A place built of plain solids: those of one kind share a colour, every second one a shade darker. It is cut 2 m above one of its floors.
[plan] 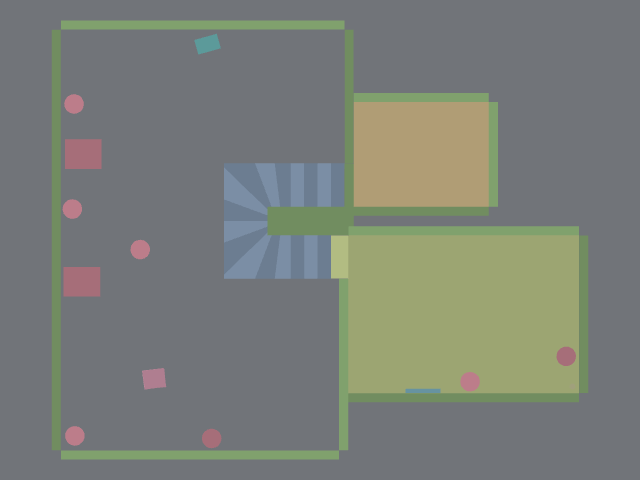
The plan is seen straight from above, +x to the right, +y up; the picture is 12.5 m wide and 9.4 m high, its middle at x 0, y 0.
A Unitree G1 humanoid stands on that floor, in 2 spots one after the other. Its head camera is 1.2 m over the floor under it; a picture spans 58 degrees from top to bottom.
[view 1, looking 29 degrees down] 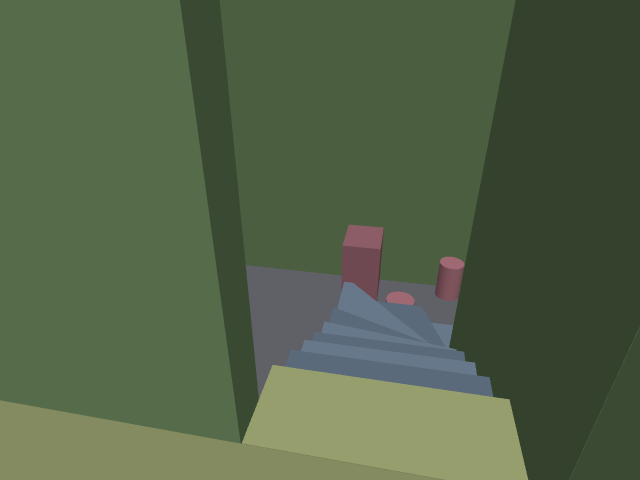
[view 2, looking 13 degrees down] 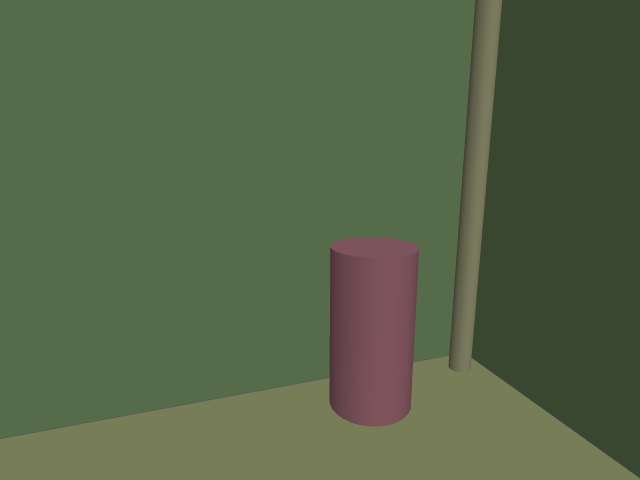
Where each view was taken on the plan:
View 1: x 1.36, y -0.35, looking -169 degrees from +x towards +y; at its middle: wall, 7.49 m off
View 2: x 3.18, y -1.46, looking -19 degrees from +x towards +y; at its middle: wall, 2.06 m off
